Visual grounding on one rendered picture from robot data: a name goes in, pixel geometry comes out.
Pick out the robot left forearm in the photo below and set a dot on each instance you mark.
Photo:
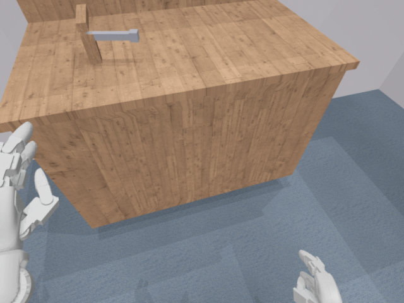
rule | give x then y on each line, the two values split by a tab
16	282

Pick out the robot right hand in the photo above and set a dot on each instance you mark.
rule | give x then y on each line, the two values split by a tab
320	289

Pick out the counter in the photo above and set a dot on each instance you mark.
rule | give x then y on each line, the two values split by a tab
216	96

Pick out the robot left hand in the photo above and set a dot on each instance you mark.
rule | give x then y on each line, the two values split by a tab
15	157

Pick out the tap lever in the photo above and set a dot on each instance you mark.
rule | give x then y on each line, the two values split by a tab
132	35

